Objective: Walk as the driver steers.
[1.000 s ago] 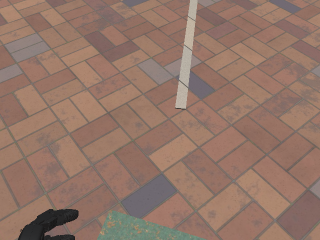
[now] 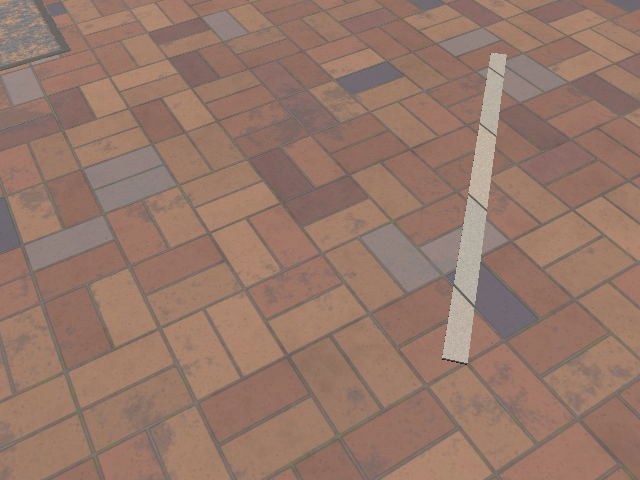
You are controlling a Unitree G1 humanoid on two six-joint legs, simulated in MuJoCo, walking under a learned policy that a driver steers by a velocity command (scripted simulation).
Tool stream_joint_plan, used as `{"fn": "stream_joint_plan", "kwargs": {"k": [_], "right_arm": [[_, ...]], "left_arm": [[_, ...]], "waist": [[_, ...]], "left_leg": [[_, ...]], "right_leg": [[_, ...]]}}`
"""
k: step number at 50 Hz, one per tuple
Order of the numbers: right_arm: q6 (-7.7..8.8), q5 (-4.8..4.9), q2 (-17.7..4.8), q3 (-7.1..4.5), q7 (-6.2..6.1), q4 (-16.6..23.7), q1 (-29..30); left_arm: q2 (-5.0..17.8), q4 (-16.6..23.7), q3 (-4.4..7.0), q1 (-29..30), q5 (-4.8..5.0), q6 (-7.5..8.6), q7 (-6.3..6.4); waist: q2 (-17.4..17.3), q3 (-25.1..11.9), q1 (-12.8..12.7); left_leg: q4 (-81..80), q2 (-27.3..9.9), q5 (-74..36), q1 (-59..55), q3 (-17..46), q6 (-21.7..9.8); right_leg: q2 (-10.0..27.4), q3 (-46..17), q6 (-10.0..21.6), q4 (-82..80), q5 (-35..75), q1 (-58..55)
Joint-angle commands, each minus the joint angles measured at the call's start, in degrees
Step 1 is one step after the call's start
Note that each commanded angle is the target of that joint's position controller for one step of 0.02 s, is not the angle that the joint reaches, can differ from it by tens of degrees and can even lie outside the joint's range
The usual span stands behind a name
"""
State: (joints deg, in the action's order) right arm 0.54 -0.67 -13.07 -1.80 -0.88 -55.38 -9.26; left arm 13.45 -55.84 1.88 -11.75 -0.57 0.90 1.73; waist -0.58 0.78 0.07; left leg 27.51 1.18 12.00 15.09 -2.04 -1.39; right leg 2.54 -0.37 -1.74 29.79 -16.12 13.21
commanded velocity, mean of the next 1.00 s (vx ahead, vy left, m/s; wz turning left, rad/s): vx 0.18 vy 0.00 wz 0.00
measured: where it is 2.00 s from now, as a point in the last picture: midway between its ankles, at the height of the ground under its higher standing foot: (348, 378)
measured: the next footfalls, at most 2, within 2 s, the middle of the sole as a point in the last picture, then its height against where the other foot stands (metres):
left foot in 1.14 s outside the picture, level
right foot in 1.68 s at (402, 376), level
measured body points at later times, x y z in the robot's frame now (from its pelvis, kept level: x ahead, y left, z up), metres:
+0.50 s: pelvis +0.02 +0.00 +0.00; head +0.03 +0.00 +0.45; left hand +0.07 +0.25 -0.15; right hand +0.10 -0.26 -0.15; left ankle +0.03 +0.11 -0.74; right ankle +0.00 -0.14 -0.74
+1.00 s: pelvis +0.17 -0.03 +0.00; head +0.19 -0.04 +0.45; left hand +0.06 +0.21 -0.13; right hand +0.36 -0.27 -0.12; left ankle +0.33 +0.12 -0.69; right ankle +0.02 -0.13 -0.74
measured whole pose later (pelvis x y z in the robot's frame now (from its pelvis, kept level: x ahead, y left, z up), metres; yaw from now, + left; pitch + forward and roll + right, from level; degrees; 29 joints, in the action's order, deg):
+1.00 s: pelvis +0.17 -0.03 +0.00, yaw -1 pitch +2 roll +1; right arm 4.3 1.6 -14.4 -2.9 1.7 -55.1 0.7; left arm 10.4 -62.4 1.5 -28.7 -0.1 4.9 0.7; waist -1.3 0.8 -4.9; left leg 39.8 -3.9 3.4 36.5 -2.1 -1.8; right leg -0.1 2.4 1.5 10.8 -18.4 -5.9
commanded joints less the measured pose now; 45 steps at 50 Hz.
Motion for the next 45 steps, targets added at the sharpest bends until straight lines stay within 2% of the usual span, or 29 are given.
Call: {"fn": "stream_joint_plan", "kwargs": {"k": [1, 8, 22, 23, 25, 27, 29, 30, 31, 32, 33, 34, 35, 36, 37, 38, 39, 40, 41, 42, 43, 45], "right_arm": [[0.51, 0.34, -5.91, -1.25, -0.12, 1.49, 0.89], [-0.4, 0.6, -6.24, -1.32, -0.52, -1.15, 0.8], [-0.96, 0.65, -6.5, -1.22, -1.06, -4.7, 1.73], [-1.01, 0.69, -6.04, -1.14, -1.07, -5.47, 0.69], [-1.23, 1.43, -7.51, -1.8, -1.17, -5.9, -0.09], [-0.51, 1.75, -8.64, -2.22, -1.16, -5.67, -1.35], [0.89, 2.15, -10.65, -3.0, -0.81, -6.61, -5.69], [1.46, 2.09, -11.42, -3.33, -0.7, -6.84, -6.85], [1.98, 1.89, -11.25, -3.33, -0.65, -6.18, -5.59], [2.38, 2.03, -10.9, -3.22, -0.49, -5.12, -2.83], [2.45, 2.61, -10.31, -3.04, -0.27, -3.66, 1.16], [2.32, 2.96, -9.42, -2.81, -0.05, -2.28, 4.98], [2.53, 2.67, -6.95, -2.22, 0.14, -1.21, 6.67], [3.29, 2.28, -3.34, -1.38, 0.29, 0.6, 7.92], [4.28, 2.41, -5.15, -1.79, 0.26, 2.02, 9.19], [4.91, 3.09, -6.09, -2.11, 0.64, 1.27, 7.42], [5.31, 3.33, -5.8, -2.03, 1.12, 0.1, 4.99], [5.59, 3.02, -5.95, -2.25, 1.26, -0.33, 4.61], [5.67, 2.58, -6.45, -2.57, 1.43, -0.21, 5.53], [5.59, 2.34, -5.94, -2.64, 1.73, -0.08, 6.11], [5.36, 2.2, -4.73, -2.45, 2.01, 0.12, 6.73], [4.84, 1.98, -2.69, -1.76, 2.3, 1.81, 10.83]], "left_arm": [[7.02, 1.2, 1.23, -0.77, 0.26, 0.68, 0.22], [6.63, -0.49, 1.03, -0.69, 0.39, 0.07, 0.33], [5.58, -3.26, 0.82, -0.95, 0.28, -0.6, 0.72], [5.06, -4.07, 0.75, -2.22, 0.35, -0.7, 0.76], [5.43, -4.09, 1.03, -2.14, 0.94, -0.84, 0.94], [4.97, -2.79, 0.95, -0.87, 1.1, 0.0, 1.04], [2.73, -1.84, 0.57, -0.06, 1.39, 1.69, 0.45], [2.54, -1.47, 0.61, 0.5, 1.56, 2.31, 0.03], [2.84, -1.39, 0.82, 0.15, 1.77, 2.8, -0.39], [2.47, -1.87, 0.84, -1.65, 1.93, 3.25, -0.77], [2.16, -3.01, 0.89, -4.79, 2.03, 3.64, -0.99], [2.43, -4.99, 1.26, -9.09, 1.95, 3.82, -0.97], [5.0, -6.94, 2.14, -14.38, 1.39, 3.78, -0.79], [10.32, -8.38, 3.58, -21.61, 1.47, 3.98, -0.9], [11.67, -8.22, 3.45, -22.65, 0.84, 4.75, -1.55], [8.04, -7.16, 2.36, -19.27, 0.63, 5.51, -1.54], [6.18, -6.22, 1.86, -17.17, 0.84, 6.01, -1.76], [6.35, -5.45, 1.75, -15.27, 1.04, 6.07, -2.09], [5.38, -4.95, 1.31, -14.34, 0.99, 5.85, -2.21], [3.89, -4.9, 0.81, -14.72, 0.66, 5.39, -2.13], [3.54, -4.97, 0.65, -15.67, 0.39, 5.0, -1.91], [4.48, -4.67, 0.69, -16.31, 0.24, 4.46, -1.23]], "waist": [[2.6, -2.81, -0.41], [0.5, -2.65, -0.33], [0.84, -0.57, -0.2], [0.69, -1.71, -0.24], [-0.21, 1.25, 0.27], [-2.79, 5.94, 1.04], [-8.29, 6.4, 2.09], [-9.45, 6.26, 2.25], [-8.9, 6.29, 1.3], [-8.74, 6.17, -0.51], [-8.22, 6.17, -3.05], [-6.54, 6.25, -5.67], [-0.21, 4.49, -7.07], [14.74, 1.9, -8.32], [17.05, 3.59, -8.13], [9.82, 5.55, -5.29], [7.46, 5.2, -3.8], [5.51, 4.95, -2.87], [5.07, 5.14, -2.54], [5.51, 4.56, -2.47], [6.16, 4.13, -2.62], [5.67, 5.06, -3.23]], "left_leg": [[-2.5, -3.11, -9.97, -4.24, 3.02, -1.67], [-1.7, -3.34, -14.06, -6.3, 2.92, -1.44], [-2.91, -3.5, -10.79, -6.13, 2.99, -1.1], [-3.24, -2.91, -4.32, -6.47, 2.44, -1.25], [-3.96, -2.52, 18.71, -3.3, 3.16, -2.86], [-7.92, -6.53, 31.83, -0.03, 9.46, -5.67], [-14.02, -14.49, 36.98, -3.08, 21.74, -10.23], [-16.53, -17.85, 37.38, -1.88, 27.32, -12.41], [-17.43, -19.16, 36.06, 0.2, 29.04, -13.05], [-17.0, -18.94, 33.64, 2.34, 27.54, -12.49], [-15.66, -16.59, 30.21, 6.2, 22.58, -10.5], [-11.78, -12.17, 25.3, 11.56, 15.66, -7.66], [-0.83, -7.22, 17.59, 17.11, 8.59, -4.56], [18.68, -0.22, 13.21, 25.67, -1.96, -0.51], [29.99, 0.46, 20.64, 33.52, 1.49, -0.72], [36.9, -3.01, 17.22, 37.43, 4.94, -1.66], [38.7, -4.56, 11.94, 38.56, 5.14, -2.6], [37.78, -5.94, 7.72, 38.7, 4.61, -3.03], [35.4, -7.09, 4.52, 37.58, 4.23, -2.94], [32.88, -7.43, 2.28, 34.99, 3.28, -2.48], [30.42, -7.11, 0.3, 33.2, 2.08, -1.79], [22.84, -6.09, -3.81, 30.37, 0.28, -0.45]], "right_leg": [[1.85, -1.72, 1.85, -4.91, 11.24, -0.04], [1.09, -0.9, 1.99, -4.63, 14.37, -0.97], [0.1, 0.18, 1.56, -6.24, 10.75, -1.34], [-0.59, 0.98, 1.69, -6.33, 4.92, -1.79], [-2.35, 2.42, 3.13, -3.87, -12.46, 2.31], [-2.42, 2.39, 4.2, -0.31, -19.29, 8.41], [-3.1, 4.39, 4.25, 8.36, -13.12, 12.95], [-2.29, 3.46, 4.94, 12.0, -11.03, 12.34], [-1.29, 2.3, 5.94, 13.61, -10.92, 11.02], [-0.69, 1.94, 7.03, 11.69, -11.2, 8.25], [-0.77, 2.64, 8.16, 4.5, -9.77, 1.71], [-1.83, 3.25, 8.66, -3.33, -6.08, -7.28], [1.84, -3.45, 9.08, -7.12, -5.01, -15.25], [13.24, -23.12, 13.56, -16.98, -13.2, -22.07], [20.36, -37.13, 18.31, -20.56, -12.62, -22.4], [20.03, -34.05, 17.77, -19.04, -9.18, -22.9], [17.47, -27.96, 15.66, -18.44, -4.61, -23.52], [15.97, -23.3, 13.87, -18.82, 0.16, -23.31], [14.78, -18.82, 12.52, -19.24, 7.79, -22.26], [12.95, -14.6, 11.63, -19.66, 13.47, -20.87], [11.7, -11.62, 11.36, -20.03, 17.17, -19.81], [9.88, -7.43, 11.28, -21.25, 20.06, -16.44]]}}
